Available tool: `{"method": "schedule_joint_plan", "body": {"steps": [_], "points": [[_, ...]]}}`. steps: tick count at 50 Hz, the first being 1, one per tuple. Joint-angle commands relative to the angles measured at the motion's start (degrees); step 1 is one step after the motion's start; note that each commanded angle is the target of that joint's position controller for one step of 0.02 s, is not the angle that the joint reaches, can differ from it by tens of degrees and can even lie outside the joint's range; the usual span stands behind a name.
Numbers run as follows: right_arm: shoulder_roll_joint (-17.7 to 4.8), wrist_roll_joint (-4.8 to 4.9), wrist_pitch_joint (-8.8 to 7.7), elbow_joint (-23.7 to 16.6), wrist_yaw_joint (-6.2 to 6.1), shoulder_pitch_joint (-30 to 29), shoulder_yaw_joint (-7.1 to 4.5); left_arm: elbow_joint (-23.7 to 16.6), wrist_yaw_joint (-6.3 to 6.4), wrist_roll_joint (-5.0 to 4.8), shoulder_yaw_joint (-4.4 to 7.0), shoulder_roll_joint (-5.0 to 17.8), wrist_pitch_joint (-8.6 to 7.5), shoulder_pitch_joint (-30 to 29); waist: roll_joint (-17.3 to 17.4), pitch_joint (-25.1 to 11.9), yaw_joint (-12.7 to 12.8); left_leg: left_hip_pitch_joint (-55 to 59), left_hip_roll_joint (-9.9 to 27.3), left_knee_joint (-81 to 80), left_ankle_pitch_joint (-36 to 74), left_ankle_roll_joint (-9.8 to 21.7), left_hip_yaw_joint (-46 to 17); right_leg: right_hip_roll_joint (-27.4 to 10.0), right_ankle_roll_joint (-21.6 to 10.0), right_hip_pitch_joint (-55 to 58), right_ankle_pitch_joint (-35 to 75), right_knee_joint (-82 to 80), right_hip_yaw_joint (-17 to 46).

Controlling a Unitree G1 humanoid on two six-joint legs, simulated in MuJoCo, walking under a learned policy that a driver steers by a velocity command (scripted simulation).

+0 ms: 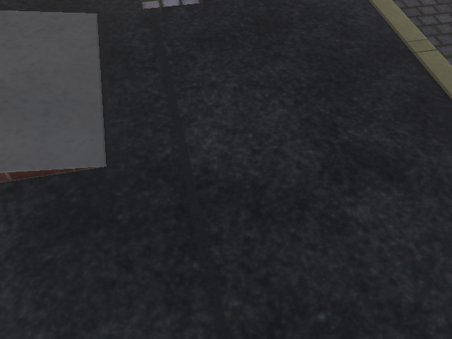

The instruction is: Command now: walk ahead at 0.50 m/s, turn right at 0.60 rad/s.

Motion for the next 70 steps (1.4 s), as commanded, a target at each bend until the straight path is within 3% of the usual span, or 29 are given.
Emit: {"method": "schedule_joint_plan", "body": {"steps": [1,7,11,13,15,16,17,18,19,22,25,30,35,38,39,40,41,42,44,47,52,59,61,63,64,65,66,67,70], "points": [[-8.0,0.29,-1.20,-2.4,-0.27,-1.2,-1.99,-5.4,-0.23,0.27,0.44,1.9,-0.22,-1.6,7.4,-0.6,0.5,6.4,17.0,-13.4,8.6,9.5,-12.7,-4.2,0.6,-9.1,4.3,-4.5,2.6],[-10.6,0.59,-0.10,-0.6,-0.81,0.6,-2.45,-7.0,-2.21,0.25,-0.48,0.6,-1.17,-10.5,6.0,1.2,-2.5,9.2,15.2,-13.8,14.6,7.2,-0.6,-3.2,0.2,-6.2,19.8,-22.5,-2.1],[-12.7,1.68,1.22,0.8,-0.84,3.4,-3.00,-9.3,-3.52,0.02,-0.46,1.0,-1.12,-15.5,6.2,3.1,-3.4,15.1,17.3,-11.8,19.6,5.9,2.6,-1.7,-1.9,-5.1,16.3,-29.3,-5.1],[-14.4,2.31,1.95,0.8,-1.12,3.1,-3.51,-9.6,-3.79,0.44,0.51,2.9,-0.86,-13.8,7.8,1.0,-1.1,17.7,17.6,-5.4,37.4,4.8,4.9,1.5,-4.1,0.2,10.2,-30.7,-8.1],[-15.1,2.86,2.81,0.4,-1.61,2.0,-3.66,-6.7,-3.41,0.50,2.91,6.9,-0.43,-1.6,7.8,-5.9,6.5,14.8,15.9,12.0,49.9,2.8,7.8,6.2,-7.6,17.3,9.9,-34.6,-10.5],[-13.2,1.93,2.68,-0.3,-1.93,2.4,-2.80,-3.8,-2.42,0.29,4.91,10.7,0.11,9.1,4.5,-11.1,11.4,2.5,13.8,28.0,38.5,0.5,8.0,4.5,-10.2,35.3,11.3,-36.0,-4.7],[-4.4,-1.12,1.60,-3.7,-1.23,6.8,0.02,-3.6,-1.59,-0.51,5.69,17.5,-0.05,8.4,-12.2,-14.3,4.7,-24.0,3.6,48.8,-16.8,-3.1,6.1,-10.9,-19.2,54.0,6.4,-38.5,25.1],[-7.4,0.68,-0.73,-5.1,-0.47,3.1,0.15,-5.9,-1.94,-0.05,4.54,14.9,-1.21,10.2,-8.9,-24.7,7.8,-32.0,-0.2,58.2,-24.3,-3.1,-8.3,-16.9,-25.0,58.4,-5.0,-48.2,45.7],[-11.0,3.01,-1.99,-6.8,0.06,-3.0,-0.85,-5.0,-2.17,0.51,3.38,10.9,-2.10,8.6,-4.5,-17.0,9.2,-37.1,3.1,57.7,-18.3,-2.0,-10.0,-15.0,-21.4,54.1,-2.2,-49.9,37.5],[-10.8,0.35,-2.27,-5.9,-0.45,-3.0,-0.97,-6.1,-1.83,1.06,1.56,6.1,-2.72,-1.5,0.8,-6.2,2.0,-27.1,8.4,44.1,-8.2,-2.1,-10.1,-8.5,-16.8,31.3,13.9,-51.3,21.4],[-9.1,-0.34,-0.44,-5.9,-0.29,-2.3,-0.76,-5.8,-1.03,1.16,1.52,6.5,-3.00,-2.8,0.7,-4.2,0.0,-22.6,8.0,37.6,-5.5,-4.5,-8.5,-6.6,-17.3,22.2,22.0,-53.5,16.7],[-5.3,-0.28,-0.09,-8.7,0.13,-13.0,0.83,-3.4,0.34,0.60,2.11,8.5,-2.50,1.1,-0.5,-1.0,3.8,-17.4,3.9,16.1,13.1,-6.2,-7.1,-1.4,-13.3,15.2,16.1,-53.1,10.6],[-8.0,0.94,-0.85,-10.4,0.97,-16.8,-0.13,-1.0,0.48,-0.06,2.11,8.0,-1.98,5.4,-2.1,-1.0,5.0,-14.1,2.1,7.5,13.0,-4.5,-9.7,-4.0,-11.3,20.7,9.4,-47.2,17.6],[-9.5,0.95,-1.48,-9.0,0.80,-10.2,-1.40,-1.0,0.54,0.22,1.89,6.8,-1.33,4.4,-4.2,-2.7,1.2,-5.4,1.4,4.3,6.7,-1.6,-8.3,-3.2,-9.2,22.4,12.0,-40.3,20.2],[-11.2,0.21,-1.80,-8.2,0.42,-4.3,-2.25,-1.4,0.36,0.54,0.96,4.2,-1.42,4.4,-2.9,-7.3,-1.7,5.0,4.7,4.4,6.2,0.8,-10.5,-0.2,-7.2,19.7,13.1,-31.5,17.6],[-14.5,-0.32,-1.75,-7.6,-0.06,4.4,-3.03,-2.4,0.33,1.70,-0.35,0.6,-1.51,6.1,5.9,-15.9,-4.1,20.1,15.5,4.9,4.1,4.1,-21.5,4.3,-4.6,11.7,-0.3,-14.1,11.6],[-18.0,-0.58,-1.00,-5.4,0.55,7.7,-3.92,-4.0,0.33,-0.80,-0.70,0.2,-2.11,13.3,25.9,-20.3,-0.3,32.8,26.4,-3.4,-13.8,13.1,-50.9,8.9,-1.6,-8.0,-17.2,2.4,6.5],[-11.8,0.55,-0.79,-6.9,0.68,5.2,-2.65,-2.1,0.60,-1.22,0.44,6.4,-1.97,11.2,16.0,-14.5,-1.9,28.9,25.3,-6.1,-25.4,11.6,-51.0,4.3,-0.5,-13.3,-13.1,8.9,8.2],[-8.1,0.04,-0.08,-7.5,0.14,0.3,-1.39,-3.3,0.58,0.06,1.16,8.0,-1.31,1.9,6.5,-4.8,-2.1,15.6,20.5,-6.9,-13.7,8.0,-33.1,0.7,0.1,-11.7,-3.9,8.3,4.8],[-6.0,-0.27,-0.35,-6.1,-0.28,-1.6,-0.87,-4.0,-0.16,-0.15,1.04,4.7,-0.84,1.0,9.3,-1.3,0.3,6.9,15.9,-10.6,-0.8,7.4,-19.9,-2.7,0.1,-6.9,0.7,2.1,3.6],[-8.7,0.36,-0.87,-2.5,0.12,1.8,-1.62,-5.4,-0.48,0.88,-0.61,0.4,-1.01,-3.5,6.1,-0.5,0.1,7.1,16.1,-13.7,10.8,10.6,-12.5,-2.8,0.9,-8.1,7.0,-11.0,2.8],[-12.6,2.52,1.22,0.6,0.03,7.0,-2.16,-7.6,-2.87,0.41,-1.37,1.1,-3.76,-15.8,7.3,1.7,-2.6,8.4,15.4,-11.6,13.8,8.8,-10.4,0.1,0.9,1.4,15.7,-33.6,-2.8],[-13.3,2.76,1.86,1.2,-0.22,7.3,-2.32,-7.3,-2.99,0.30,-0.52,3.2,-4.21,-14.0,8.6,0.5,-0.3,9.9,16.5,-8.3,16.4,7.5,-11.7,1.2,-0.4,6.7,13.4,-37.4,-2.8],[-11.4,2.56,1.99,1.4,-0.47,7.1,-1.49,-3.7,-2.13,1.10,1.80,7.4,-4.30,-1.9,7.7,-7.2,6.5,5.1,12.0,6.6,24.8,4.2,-8.0,1.9,-3.4,27.0,14.6,-40.2,-3.5],[-7.1,0.76,1.69,-0.6,-0.44,6.6,0.23,-2.3,-1.21,2.30,3.10,12.1,-3.99,8.6,1.0,-16.8,10.5,-6.4,8.3,24.8,9.0,1.4,-5.3,-10.2,-7.4,44.3,15.8,-37.7,8.6],[-1.5,1.41,0.80,-2.0,-0.40,13.2,1.89,-1.8,-1.02,2.77,3.43,15.5,-3.48,9.7,-13.8,-24.1,6.8,-24.8,0.7,42.6,-22.7,-1.3,-6.1,-22.5,-15.3,56.8,5.6,-43.6,32.0],[-8.0,2.92,0.47,-1.1,-0.43,10.1,0.17,-1.8,-1.13,2.31,2.17,9.9,-3.47,9.1,-8.0,-20.4,8.8,-30.4,3.0,49.5,-22.3,-1.4,-11.3,-20.7,-14.9,52.2,-2.0,-47.4,33.4],[-10.0,3.47,0.43,-2.5,-0.39,5.9,-0.66,-1.3,-1.13,1.57,1.16,7.2,-3.70,6.0,-6.8,-12.2,8.1,-33.4,5.2,50.4,-17.3,-0.9,-10.5,-18.7,-12.8,46.0,-1.1,-48.5,24.6],[-7.9,2.25,2.05,-2.5,-0.49,4.5,-0.98,-0.5,-1.53,2.11,-0.19,2.3,-4.67,-2.5,-5.3,-3.9,2.7,-26.7,9.5,45.3,-6.8,-1.9,-10.5,-12.9,-10.3,29.7,8.9,-54.4,10.3]]}}
Velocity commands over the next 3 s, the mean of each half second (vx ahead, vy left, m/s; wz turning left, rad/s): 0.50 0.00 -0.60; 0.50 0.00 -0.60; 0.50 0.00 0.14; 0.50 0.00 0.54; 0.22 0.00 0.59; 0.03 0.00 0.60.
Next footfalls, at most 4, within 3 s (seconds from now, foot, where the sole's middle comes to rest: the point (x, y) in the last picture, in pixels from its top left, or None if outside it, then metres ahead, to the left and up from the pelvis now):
0.32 right None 0.32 -0.17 -0.78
0.78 left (247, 284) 0.65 -0.07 -0.78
1.28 right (361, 265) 0.71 -0.44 -0.78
1.78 left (309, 176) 1.08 -0.33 -0.78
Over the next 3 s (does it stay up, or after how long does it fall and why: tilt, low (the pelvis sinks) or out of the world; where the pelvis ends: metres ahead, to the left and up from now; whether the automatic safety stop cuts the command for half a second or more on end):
stays up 1.20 -0.42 0.00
